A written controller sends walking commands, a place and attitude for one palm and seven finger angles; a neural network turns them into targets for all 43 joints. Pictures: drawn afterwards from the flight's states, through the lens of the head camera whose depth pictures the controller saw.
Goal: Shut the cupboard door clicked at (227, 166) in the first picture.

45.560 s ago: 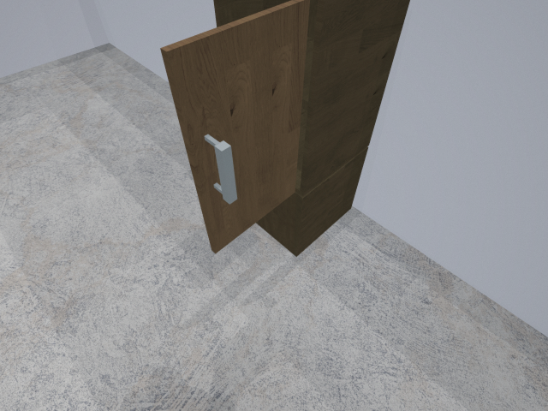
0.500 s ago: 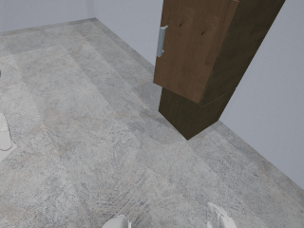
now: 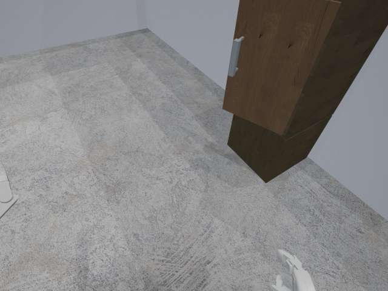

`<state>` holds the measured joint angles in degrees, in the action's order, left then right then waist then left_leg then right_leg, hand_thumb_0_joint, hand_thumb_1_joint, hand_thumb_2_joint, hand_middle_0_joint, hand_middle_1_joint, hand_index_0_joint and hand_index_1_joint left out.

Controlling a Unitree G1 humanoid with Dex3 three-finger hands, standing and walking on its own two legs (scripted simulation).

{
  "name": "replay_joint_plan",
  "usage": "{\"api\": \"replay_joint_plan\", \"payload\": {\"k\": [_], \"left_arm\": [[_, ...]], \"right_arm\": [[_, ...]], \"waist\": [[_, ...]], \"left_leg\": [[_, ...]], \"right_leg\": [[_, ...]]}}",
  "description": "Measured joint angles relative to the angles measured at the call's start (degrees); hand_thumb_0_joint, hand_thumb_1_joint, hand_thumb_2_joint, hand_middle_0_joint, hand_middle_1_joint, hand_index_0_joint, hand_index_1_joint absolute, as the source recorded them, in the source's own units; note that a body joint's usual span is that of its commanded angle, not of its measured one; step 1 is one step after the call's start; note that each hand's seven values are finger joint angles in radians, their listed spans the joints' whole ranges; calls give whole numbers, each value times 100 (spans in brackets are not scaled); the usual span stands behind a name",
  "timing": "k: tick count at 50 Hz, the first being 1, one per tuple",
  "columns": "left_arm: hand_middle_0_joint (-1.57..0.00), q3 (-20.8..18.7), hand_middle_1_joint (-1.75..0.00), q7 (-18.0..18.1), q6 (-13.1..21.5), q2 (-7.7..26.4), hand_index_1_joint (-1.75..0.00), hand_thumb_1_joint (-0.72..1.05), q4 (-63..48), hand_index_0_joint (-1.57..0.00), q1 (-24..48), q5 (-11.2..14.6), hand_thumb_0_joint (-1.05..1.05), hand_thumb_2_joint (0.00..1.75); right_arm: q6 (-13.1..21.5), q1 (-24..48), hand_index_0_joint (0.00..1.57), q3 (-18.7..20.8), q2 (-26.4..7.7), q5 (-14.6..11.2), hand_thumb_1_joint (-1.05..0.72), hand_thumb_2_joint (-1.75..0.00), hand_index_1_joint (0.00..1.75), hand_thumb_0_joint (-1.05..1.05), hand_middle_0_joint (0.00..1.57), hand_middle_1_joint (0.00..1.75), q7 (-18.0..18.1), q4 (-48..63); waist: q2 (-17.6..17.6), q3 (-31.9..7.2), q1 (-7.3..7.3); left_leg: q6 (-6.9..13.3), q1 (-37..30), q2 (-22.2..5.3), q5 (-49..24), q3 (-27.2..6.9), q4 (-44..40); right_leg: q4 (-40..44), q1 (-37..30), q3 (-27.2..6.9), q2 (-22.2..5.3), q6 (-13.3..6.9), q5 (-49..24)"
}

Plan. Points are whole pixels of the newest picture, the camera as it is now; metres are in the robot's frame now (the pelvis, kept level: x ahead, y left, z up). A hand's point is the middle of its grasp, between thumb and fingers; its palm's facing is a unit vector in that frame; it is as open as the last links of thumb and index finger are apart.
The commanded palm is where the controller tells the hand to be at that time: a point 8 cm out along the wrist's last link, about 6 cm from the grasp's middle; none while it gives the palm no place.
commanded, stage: let the arm hang, fingers relaxed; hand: left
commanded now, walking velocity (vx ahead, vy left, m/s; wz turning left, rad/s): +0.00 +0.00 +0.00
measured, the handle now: (236, 56) +1.04 -0.14 -0.01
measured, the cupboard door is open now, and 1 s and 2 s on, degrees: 22 22 22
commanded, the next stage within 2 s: look to check the result in 1.14 s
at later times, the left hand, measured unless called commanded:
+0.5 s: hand out of the picture +0.04 +0.21 -0.16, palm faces +0.03 -0.98 -0.20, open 7.0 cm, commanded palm none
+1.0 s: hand out of the picture -0.03 +0.18 -0.16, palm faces +0.03 -0.99 -0.14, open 7.4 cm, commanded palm none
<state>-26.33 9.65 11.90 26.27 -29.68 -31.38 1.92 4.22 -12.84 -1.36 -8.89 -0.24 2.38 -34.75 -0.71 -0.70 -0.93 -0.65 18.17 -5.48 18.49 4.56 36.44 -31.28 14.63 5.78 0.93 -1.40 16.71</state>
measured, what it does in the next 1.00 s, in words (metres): stands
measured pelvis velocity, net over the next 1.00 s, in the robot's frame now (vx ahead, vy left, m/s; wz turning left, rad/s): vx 0.00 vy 0.03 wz -0.01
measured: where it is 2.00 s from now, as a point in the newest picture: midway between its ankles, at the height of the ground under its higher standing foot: outside the picture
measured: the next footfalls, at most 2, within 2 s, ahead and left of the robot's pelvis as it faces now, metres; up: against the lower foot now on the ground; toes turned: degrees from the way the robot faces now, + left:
none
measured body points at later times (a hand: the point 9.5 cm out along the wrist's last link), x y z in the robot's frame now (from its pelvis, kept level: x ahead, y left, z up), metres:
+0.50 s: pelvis +0.00 +0.02 +0.01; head +0.02 +0.03 +0.46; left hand +0.04 +0.26 -0.14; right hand +0.02 -0.22 -0.14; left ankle +0.01 +0.12 -0.73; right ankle +0.00 -0.10 -0.73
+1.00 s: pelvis +0.00 +0.03 +0.01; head +0.00 +0.03 +0.46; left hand -0.03 +0.23 -0.15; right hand -0.03 -0.17 -0.15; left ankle +0.01 +0.12 -0.73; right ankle +0.00 -0.10 -0.73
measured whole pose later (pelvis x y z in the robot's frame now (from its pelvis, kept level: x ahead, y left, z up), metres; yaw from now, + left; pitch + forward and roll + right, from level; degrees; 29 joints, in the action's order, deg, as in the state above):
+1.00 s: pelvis +0.00 +0.03 +0.01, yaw +0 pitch -2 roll +0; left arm 0.3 1.9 -0.2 5.6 66.5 -18.8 -0.8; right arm -0.6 -18.9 -0.1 -6.1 0.7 1.4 -65.5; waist 0.1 1.4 -0.4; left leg 2.4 9.2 -0.2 12.2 7.5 23.4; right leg -23.7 8.6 3.4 -3.5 1.8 12.8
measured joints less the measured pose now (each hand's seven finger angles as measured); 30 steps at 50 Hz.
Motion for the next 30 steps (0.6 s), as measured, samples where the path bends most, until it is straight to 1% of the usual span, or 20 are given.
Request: {"api": "replay_joint_plan", "payload": {"k": [2,3,4,6,7,8,10,12,14,15,16,17,19,21,25,30], "left_arm": [[-21,87,-30,16,-65,-111,-30,89,153,-21,12,35,1,90],[-21,269,-30,-58,-22,-159,-30,89,484,-21,169,-47,1,90],[-20,553,-30,-223,-125,-240,-30,89,1009,-21,444,-129,1,90],[-20,1163,-30,-527,-605,-533,-30,89,2356,-21,1023,-218,0,90],[-20,1437,-30,-630,-859,-703,-30,90,3094,-20,1266,-240,0,90],[-19,1693,-30,-709,-1078,-857,-30,90,3825,-20,1465,-258,0,90],[-19,2161,-30,-825,-1388,-1120,-30,90,5124,-20,1714,-276,0,90],[-19,2538,-30,-902,-1532,-1370,-30,91,6165,-20,1798,-282,1,90],[-19,2800,-30,-949,-1584,-1626,-30,91,6992,-20,1782,-274,1,90],[-19,2883,-30,-966,-1587,-1753,-30,91,7341,-20,1748,-268,1,90],[-20,2720,-30,-886,-1488,-1854,-30,94,7525,-20,1750,-133,-1,90],[-20,2602,-30,-827,-1388,-1855,-30,97,7645,-21,1797,-103,-4,89],[-21,2550,-30,-824,-1302,-1748,-30,100,7890,-21,1867,-183,-7,89],[-21,2560,-30,-847,-1282,-1635,-30,100,8171,-21,1866,-230,-7,89],[-20,2577,-30,-862,-1295,-1493,-30,97,8729,-21,1736,-258,-5,89],[-20,2584,-30,-838,-1298,-1449,-30,94,9226,-20,1537,-254,-2,90]], "right_arm": [[-52,-1,21,7,-44,-28,-90,-90,30,1,21,30,5,-85],[51,3,21,73,-98,-8,-90,-90,30,1,21,30,-88,-236],[73,26,21,123,-201,8,-90,-90,30,1,21,30,-185,-394],[-84,137,21,144,-434,46,-90,-90,30,1,21,30,-280,-667],[-182,212,21,135,-528,64,-91,-90,30,1,21,30,-298,-773],[-268,287,21,127,-592,83,-91,-90,30,1,21,30,-310,-855],[-405,401,21,106,-624,113,-91,-90,30,1,21,30,-311,-945],[-484,437,20,78,-563,147,-91,-90,30,1,21,30,-303,-1025],[-522,395,20,40,-484,169,-91,-90,30,1,21,30,-298,-1172],[-534,354,20,25,-447,175,-91,-90,30,1,21,30,-291,-1284],[-543,281,20,26,-402,176,-91,-90,30,1,20,30,-274,-1410],[-555,199,20,26,-358,175,-91,-90,30,1,20,30,-255,-1557],[-605,56,20,36,-280,187,-91,-90,30,1,20,30,-236,-1856],[-638,-58,20,61,-222,186,-91,-90,30,1,20,30,-218,-2111],[-628,-243,20,97,-146,157,-91,-90,30,1,20,30,-183,-2451],[-577,-427,20,93,-50,122,-91,-90,30,1,20,30,-157,-2742]], "waist": [[-61,-50,31],[-99,-97,50],[-159,-152,90],[-285,-224,163],[-338,-220,173],[-365,-188,160],[-313,-59,72],[-138,97,-39],[58,236,-108],[137,287,-117],[200,320,-107],[252,348,-56],[298,367,36],[279,355,67],[160,338,37],[15,330,14]], "left_leg": [[9,-4,37,27,0,-7],[12,49,88,28,-22,28],[35,98,156,46,-42,54],[104,161,285,67,-35,85],[137,166,330,66,-16,88],[161,154,366,57,7,76],[190,83,430,14,59,3],[201,-33,482,-56,105,-132],[201,-165,495,-141,122,-295],[200,-224,484,-183,120,-377],[196,-245,468,-227,81,-447],[189,-269,454,-279,42,-524],[176,-331,423,-375,-8,-677],[172,-402,405,-440,-18,-803],[189,-580,409,-515,43,-1008],[224,-772,447,-581,135,-1194]], "right_leg": [[-46,12,-1,-37,5,92],[-106,52,23,-91,28,143],[-210,119,47,-164,65,205],[-402,238,45,-304,145,308],[-459,270,28,-353,176,334],[-494,283,6,-391,196,346],[-529,276,-45,-455,216,344],[-512,225,-88,-501,223,323],[-391,118,-102,-502,230,261],[-288,50,-96,-484,232,210],[-161,-14,-52,-458,229,145],[-27,-78,-8,-433,219,74],[239,-206,49,-382,198,-68],[449,-314,64,-347,192,-181],[691,-482,11,-334,212,-306],[811,-610,-76,-361,249,-370]]}}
